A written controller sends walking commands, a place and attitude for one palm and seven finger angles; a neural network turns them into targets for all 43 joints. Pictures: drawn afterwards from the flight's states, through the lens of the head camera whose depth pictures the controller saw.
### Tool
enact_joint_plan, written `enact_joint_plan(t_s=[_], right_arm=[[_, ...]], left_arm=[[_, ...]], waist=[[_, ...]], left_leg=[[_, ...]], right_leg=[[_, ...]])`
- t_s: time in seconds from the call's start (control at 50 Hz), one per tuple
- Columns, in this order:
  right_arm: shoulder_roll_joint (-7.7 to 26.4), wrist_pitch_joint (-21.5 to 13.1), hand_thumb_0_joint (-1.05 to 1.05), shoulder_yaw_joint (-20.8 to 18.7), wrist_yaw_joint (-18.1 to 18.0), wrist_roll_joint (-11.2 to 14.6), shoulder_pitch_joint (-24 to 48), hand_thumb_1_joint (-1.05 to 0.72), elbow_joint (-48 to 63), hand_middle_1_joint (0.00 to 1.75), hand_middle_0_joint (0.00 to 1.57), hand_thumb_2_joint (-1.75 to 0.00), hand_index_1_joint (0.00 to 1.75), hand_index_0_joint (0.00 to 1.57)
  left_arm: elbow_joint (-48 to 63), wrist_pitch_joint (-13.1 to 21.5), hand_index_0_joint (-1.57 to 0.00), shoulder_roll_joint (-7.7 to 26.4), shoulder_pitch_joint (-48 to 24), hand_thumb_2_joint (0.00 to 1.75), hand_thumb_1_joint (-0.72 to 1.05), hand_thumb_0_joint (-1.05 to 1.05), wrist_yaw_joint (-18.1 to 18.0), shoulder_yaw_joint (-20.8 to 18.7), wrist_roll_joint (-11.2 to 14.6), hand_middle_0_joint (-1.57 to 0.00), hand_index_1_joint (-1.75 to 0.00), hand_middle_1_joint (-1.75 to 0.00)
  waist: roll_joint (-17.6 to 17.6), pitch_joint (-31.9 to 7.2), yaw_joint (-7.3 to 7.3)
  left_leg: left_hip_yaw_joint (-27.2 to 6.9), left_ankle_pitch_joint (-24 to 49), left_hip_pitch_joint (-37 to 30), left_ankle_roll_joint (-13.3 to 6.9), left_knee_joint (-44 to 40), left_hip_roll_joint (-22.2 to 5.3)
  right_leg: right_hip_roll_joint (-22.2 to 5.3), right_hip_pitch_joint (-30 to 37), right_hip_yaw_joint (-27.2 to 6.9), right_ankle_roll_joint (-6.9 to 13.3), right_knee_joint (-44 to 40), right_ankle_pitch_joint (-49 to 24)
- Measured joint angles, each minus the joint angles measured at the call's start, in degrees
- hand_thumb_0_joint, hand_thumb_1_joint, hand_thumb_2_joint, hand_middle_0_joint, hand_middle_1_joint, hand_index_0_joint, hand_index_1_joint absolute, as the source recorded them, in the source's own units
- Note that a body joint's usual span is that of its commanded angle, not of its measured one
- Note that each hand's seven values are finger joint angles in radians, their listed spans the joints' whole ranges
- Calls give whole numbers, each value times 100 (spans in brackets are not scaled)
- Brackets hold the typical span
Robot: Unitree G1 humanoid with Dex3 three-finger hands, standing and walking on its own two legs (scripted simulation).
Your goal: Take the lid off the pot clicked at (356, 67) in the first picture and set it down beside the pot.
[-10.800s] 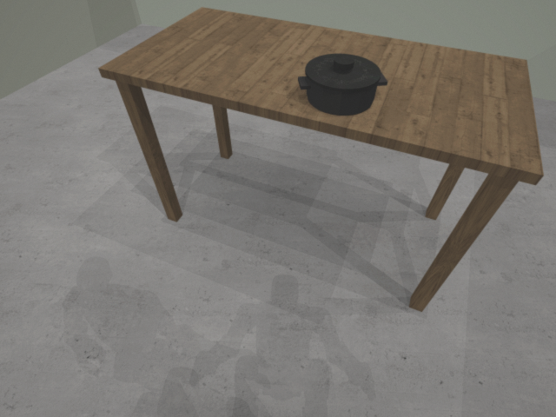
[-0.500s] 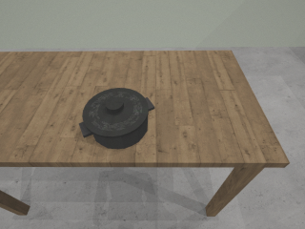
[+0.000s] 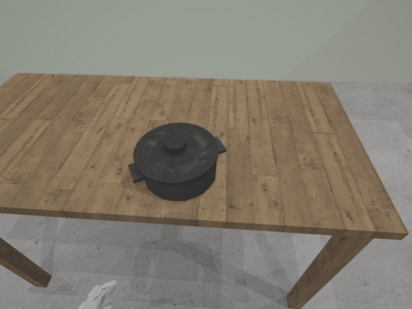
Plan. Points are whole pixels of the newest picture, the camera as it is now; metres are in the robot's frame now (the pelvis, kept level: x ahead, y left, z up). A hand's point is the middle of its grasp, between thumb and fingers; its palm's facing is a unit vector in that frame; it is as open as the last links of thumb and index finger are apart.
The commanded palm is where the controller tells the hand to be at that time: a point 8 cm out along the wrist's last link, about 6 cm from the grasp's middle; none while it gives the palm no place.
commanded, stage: lift the closed hand beside the body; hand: left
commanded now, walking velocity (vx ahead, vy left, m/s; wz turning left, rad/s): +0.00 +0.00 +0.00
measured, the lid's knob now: (175, 143) +0.45 +0.10 +0.09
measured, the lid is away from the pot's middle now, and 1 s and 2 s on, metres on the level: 0.00 0.00 0.00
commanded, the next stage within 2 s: raise the hand higher, near the body in 0.46 s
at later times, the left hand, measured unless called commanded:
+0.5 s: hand (91, 298) +0.14 +0.21 +0.01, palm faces +0.28 -0.88 -0.38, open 3.1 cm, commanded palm +0.09 +0.25 +0.05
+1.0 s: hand (77, 264) +0.17 +0.22 +0.08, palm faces +0.33 -0.84 -0.42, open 3.1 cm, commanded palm +0.12 +0.25 +0.11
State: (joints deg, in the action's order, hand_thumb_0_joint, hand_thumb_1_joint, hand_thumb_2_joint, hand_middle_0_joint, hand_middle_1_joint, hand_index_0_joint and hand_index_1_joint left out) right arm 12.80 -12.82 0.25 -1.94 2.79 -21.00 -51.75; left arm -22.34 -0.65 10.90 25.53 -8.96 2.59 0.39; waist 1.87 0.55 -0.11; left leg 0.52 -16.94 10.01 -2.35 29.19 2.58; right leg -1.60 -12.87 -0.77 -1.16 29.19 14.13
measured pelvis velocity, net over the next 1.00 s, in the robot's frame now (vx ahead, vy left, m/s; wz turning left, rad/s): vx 0.03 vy -0.02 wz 0.03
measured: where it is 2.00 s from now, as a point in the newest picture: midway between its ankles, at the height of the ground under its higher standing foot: outside the picture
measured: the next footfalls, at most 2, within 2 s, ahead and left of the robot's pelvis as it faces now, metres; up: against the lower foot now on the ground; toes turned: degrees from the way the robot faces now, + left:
none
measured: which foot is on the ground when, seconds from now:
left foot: down 0.00-1.00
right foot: down 0.00-1.00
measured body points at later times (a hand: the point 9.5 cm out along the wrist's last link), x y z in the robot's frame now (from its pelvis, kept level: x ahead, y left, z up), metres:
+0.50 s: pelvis +0.02 -0.02 +0.00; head +0.02 -0.04 +0.45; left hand +0.12 +0.25 +0.04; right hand +0.20 -0.22 -0.09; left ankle -0.01 +0.09 -0.74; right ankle +0.02 -0.14 -0.74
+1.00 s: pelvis +0.03 -0.02 +0.00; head +0.03 -0.04 +0.45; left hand +0.15 +0.26 +0.10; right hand +0.25 -0.23 -0.07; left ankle -0.01 +0.09 -0.74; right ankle +0.02 -0.14 -0.74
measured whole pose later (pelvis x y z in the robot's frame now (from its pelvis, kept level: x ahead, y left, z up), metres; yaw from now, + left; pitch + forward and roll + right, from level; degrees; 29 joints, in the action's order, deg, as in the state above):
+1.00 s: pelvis +0.03 -0.02 +0.00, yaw +2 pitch -1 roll -1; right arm 11.5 -10.9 -0.8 -3.5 0.6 -9.4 -34.8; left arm 20.5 4.7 16.3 38.6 -4.5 -11.8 0.9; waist 2.9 -0.3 4.3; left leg -2.0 -19.3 8.7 -0.5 29.2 0.5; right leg 0.3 -10.6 1.9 0.4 28.2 16.5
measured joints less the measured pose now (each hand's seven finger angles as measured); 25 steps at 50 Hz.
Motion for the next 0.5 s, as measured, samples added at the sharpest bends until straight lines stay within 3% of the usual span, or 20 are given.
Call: enact_joint_plan(t_s=[0.08,0.2,0.3,0.5], right_arm=[[123,2,3,-233,169,-67,618,-93,663,30,20,-90,30,20],[78,37,2,-304,122,-91,1185,-92,1849,30,20,-90,30,20],[53,168,1,-212,44,-176,962,-91,1964,30,20,-90,30,21],[-273,213,2,37,-70,-254,790,-91,1574,30,21,-90,30,21]], left_arm=[[630,229,-40,-144,79,90,94,2,216,-312,-59,-39,-52,-52],[1945,485,-63,-31,762,90,92,1,427,-476,-11,-62,-77,-77],[2538,487,-84,93,1051,90,91,1,421,-613,-4,-84,-100,-100],[3154,374,-119,277,1245,90,90,1,382,-947,-1,-119,-139,-139]], waist=[[-58,-182,-87],[-173,-193,88],[-112,-77,255],[141,-60,337]], left_leg=[[37,-13,12,13,23,-7],[-39,-120,74,89,179,-115],[-202,-174,254,133,326,-152],[-273,-229,257,176,299,-170]], right_leg=[[8,-62,-36,-12,85,27],[110,-56,47,59,130,85],[141,-129,215,106,150,124],[156,-138,285,146,178,229]])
